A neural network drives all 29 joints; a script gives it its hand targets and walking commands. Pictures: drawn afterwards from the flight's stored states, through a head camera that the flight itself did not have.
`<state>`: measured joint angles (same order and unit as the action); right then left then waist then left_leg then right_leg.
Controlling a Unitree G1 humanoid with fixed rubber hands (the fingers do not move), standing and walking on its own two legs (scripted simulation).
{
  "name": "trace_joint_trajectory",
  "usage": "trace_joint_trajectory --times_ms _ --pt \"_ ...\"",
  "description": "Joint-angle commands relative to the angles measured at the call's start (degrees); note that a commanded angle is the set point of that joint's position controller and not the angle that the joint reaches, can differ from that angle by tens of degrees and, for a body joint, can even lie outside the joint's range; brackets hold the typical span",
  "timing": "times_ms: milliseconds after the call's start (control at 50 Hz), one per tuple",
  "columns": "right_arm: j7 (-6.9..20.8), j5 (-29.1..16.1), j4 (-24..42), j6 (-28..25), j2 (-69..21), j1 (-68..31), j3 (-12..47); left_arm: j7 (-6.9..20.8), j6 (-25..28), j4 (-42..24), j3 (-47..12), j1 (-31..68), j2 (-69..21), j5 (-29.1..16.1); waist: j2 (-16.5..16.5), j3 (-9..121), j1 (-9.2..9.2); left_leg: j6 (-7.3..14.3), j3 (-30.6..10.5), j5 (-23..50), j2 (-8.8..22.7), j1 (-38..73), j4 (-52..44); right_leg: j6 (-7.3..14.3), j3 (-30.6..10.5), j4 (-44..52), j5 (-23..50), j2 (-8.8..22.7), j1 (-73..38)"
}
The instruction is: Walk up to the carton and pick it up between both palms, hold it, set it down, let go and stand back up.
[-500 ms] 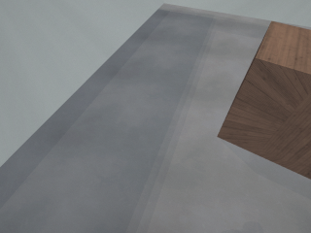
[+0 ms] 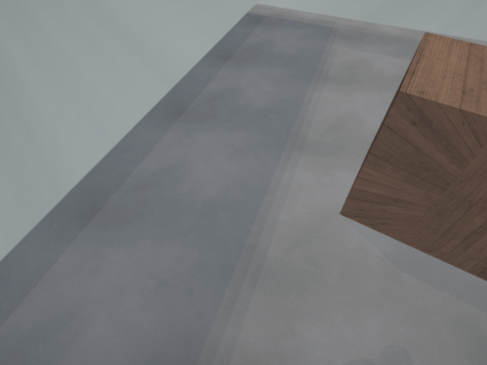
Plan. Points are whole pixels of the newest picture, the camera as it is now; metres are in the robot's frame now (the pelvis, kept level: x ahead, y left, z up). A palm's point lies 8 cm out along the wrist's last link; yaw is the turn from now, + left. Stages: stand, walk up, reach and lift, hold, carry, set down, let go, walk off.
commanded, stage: stand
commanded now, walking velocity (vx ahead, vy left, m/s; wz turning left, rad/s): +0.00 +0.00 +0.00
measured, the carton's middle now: out of the picture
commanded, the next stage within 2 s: none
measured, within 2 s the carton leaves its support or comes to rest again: neither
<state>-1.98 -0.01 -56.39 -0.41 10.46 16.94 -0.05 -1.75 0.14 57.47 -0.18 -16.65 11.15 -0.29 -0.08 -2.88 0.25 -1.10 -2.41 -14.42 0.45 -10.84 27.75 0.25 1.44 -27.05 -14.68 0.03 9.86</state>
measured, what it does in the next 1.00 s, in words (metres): stands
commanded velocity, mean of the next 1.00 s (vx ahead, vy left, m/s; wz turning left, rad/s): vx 0.00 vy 0.00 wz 0.00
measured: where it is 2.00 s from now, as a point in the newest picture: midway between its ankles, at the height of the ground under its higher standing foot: outside the picture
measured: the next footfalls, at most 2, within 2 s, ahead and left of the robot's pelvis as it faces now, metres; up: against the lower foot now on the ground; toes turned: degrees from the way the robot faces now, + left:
none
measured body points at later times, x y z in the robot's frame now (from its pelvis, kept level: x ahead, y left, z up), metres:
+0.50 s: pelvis +0.00 +0.00 +0.00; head +0.01 +0.00 +0.45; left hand +0.02 +0.23 -0.15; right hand +0.02 -0.23 -0.15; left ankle +0.01 +0.13 -0.74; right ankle +0.00 -0.12 -0.74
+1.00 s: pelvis +0.01 +0.00 +0.00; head +0.02 +0.00 +0.45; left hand +0.02 +0.23 -0.15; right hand +0.02 -0.23 -0.15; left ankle +0.01 +0.13 -0.74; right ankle +0.00 -0.12 -0.74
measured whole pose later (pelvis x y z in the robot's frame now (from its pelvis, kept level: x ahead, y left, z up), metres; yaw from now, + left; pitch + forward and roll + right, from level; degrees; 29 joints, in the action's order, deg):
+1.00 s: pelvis +0.01 +0.00 +0.00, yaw -1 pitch -2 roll +0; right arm -2.6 0.0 -60.6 -0.5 9.4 16.4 0.3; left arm -2.4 0.4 60.3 -0.3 -16.7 9.7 -0.4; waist -0.2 -3.2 0.1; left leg -1.3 -1.9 -14.4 0.9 -9.1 25.9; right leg 0.3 0.9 -25.4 -14.6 -0.2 8.4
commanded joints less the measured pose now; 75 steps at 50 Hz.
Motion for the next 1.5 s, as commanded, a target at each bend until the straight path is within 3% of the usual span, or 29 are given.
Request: trace_joint_trajectory --times_ms 0,1480 --pt "-0.46 0.04 2.45 -0.96 8.10 3.08 -1.51 -0.39 0.84 -2.54 1.53 -3.02 7.56 -0.02 -0.25 -1.83 -0.04 1.51 -4.25 5.96 4.17 -2.33 -6.73 0.95 -6.21 7.23 5.30 5.43 1.44" --pt "-1.14 0.00 -3.60 -0.82 5.87 3.42 -0.53 -1.25 1.04 1.88 0.93 -4.00 5.34 -0.20 -0.13 -1.99 -0.32 0.95 -3.05 10.09 5.08 0.56 -7.77 0.49 -5.94 7.97 10.20 5.58 -0.20"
